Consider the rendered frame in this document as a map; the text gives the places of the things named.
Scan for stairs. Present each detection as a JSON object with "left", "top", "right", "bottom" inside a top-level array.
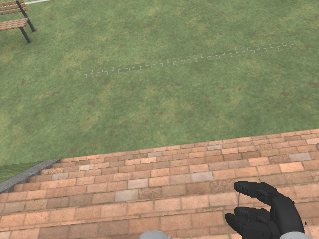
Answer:
[{"left": 0, "top": 128, "right": 319, "bottom": 239}]

